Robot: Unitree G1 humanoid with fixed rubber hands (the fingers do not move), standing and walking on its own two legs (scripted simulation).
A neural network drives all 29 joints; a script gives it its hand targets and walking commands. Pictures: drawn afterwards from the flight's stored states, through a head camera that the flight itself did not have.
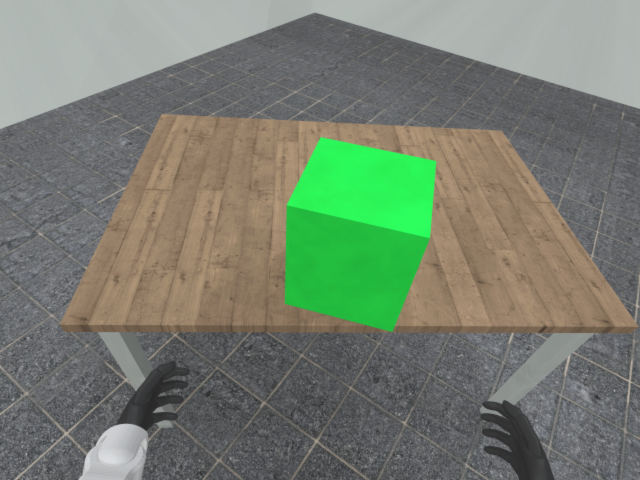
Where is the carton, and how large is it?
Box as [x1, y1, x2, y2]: [285, 137, 435, 331]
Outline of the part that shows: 320,137 287,204 285,303 392,331 429,238 435,161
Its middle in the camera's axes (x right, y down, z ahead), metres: +0.07 -0.01 +0.71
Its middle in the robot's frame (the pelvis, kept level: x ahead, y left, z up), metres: +0.54 -0.05 -0.02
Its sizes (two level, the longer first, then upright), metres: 0.210 0.200 0.250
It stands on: a table, 0.61 m high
